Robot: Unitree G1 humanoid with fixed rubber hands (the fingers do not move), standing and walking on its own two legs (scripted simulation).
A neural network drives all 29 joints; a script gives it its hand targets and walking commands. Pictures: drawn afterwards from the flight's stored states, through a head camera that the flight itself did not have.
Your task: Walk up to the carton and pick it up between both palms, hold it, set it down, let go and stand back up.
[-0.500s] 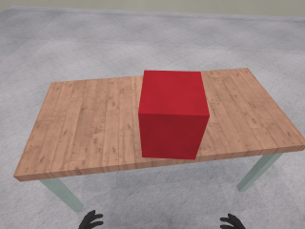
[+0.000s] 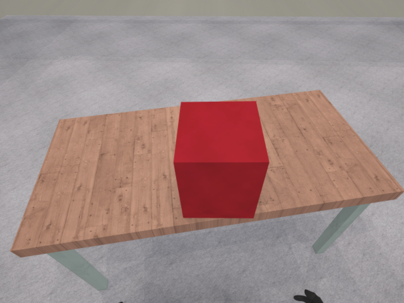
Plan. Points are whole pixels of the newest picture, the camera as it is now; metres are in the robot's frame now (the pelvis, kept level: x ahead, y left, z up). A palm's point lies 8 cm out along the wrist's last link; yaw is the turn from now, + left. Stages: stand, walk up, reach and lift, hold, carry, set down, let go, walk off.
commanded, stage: walk up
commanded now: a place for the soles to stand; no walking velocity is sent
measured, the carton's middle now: (218, 161) +0.49 -0.02 -0.05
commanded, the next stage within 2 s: reach and lift in 0.78 s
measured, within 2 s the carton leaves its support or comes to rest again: neither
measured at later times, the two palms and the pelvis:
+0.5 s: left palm out of the picture +0.13 +0.19 -0.11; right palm out of the picture +0.09 -0.24 -0.11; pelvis +0.00 -0.02 +0.00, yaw -2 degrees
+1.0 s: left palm (122, 295) +0.18 +0.19 -0.09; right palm out of the picture +0.16 -0.23 -0.11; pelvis +0.00 -0.02 -0.01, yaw +2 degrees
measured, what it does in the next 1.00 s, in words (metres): stands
